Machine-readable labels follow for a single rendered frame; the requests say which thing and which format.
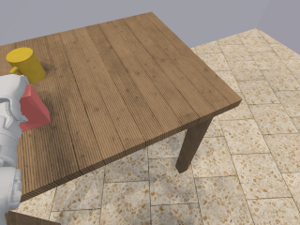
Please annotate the robot left upper arm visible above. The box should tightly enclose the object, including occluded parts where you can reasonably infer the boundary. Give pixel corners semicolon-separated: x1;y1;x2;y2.
0;166;23;225

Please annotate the sponge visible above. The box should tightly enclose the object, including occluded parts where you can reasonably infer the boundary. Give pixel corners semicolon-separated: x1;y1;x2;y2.
19;84;51;131

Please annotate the table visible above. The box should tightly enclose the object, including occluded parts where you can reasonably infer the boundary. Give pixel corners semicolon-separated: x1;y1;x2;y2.
0;11;242;225

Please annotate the robot left forearm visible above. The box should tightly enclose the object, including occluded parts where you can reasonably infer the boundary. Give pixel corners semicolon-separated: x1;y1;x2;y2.
0;95;23;169

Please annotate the left robot hand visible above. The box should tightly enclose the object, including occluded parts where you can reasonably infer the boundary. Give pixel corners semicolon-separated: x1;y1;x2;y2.
0;74;30;124

